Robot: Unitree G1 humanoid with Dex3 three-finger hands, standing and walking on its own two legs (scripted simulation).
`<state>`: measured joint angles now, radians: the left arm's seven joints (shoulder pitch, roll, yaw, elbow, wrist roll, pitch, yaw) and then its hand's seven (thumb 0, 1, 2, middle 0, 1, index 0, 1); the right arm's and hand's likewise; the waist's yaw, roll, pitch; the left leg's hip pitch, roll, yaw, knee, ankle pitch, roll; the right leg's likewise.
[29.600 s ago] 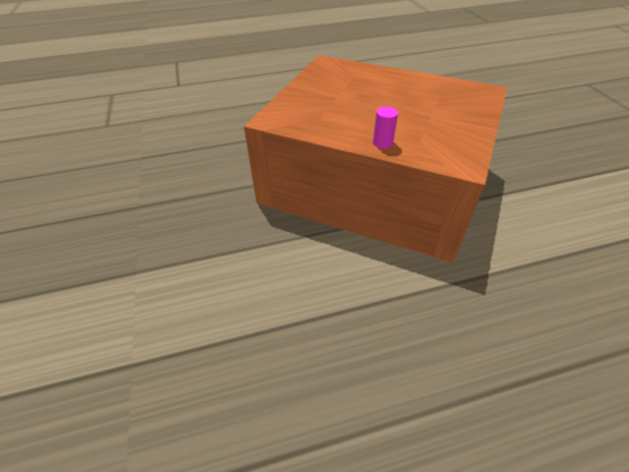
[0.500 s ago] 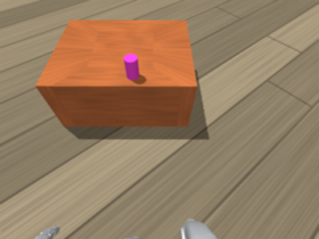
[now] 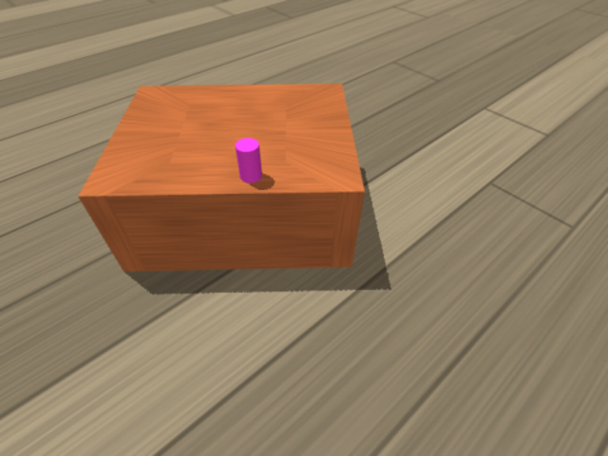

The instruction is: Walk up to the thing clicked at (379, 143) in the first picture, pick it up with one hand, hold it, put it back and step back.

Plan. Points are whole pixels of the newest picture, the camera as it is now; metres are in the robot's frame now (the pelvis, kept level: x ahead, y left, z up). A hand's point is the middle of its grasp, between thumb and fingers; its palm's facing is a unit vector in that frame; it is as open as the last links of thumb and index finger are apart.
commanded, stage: step back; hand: left
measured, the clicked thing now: (249, 161) +1.06 +0.20 -0.28
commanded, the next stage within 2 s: stand in 0.58 s
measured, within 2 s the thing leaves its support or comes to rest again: neither
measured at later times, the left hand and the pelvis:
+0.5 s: hand out of the picture +0.13 +0.26 -0.15, palm faces +0.02 -0.94 -0.35, open 7.4 cm; pelvis +0.03 +0.00 +0.00, yaw +1 degrees
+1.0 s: hand out of the picture +0.09 +0.25 -0.14, palm faces -0.02 -0.94 -0.33, open 7.4 cm; pelvis +0.01 +0.00 +0.02, yaw +0 degrees
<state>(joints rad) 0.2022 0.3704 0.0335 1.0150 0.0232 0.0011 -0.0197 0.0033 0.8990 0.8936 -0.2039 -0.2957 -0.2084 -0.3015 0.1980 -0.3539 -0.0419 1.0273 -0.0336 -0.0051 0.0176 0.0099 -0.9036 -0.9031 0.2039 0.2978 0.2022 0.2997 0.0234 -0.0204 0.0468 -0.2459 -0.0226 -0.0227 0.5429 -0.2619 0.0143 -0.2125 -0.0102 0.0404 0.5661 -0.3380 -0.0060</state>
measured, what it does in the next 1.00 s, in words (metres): stands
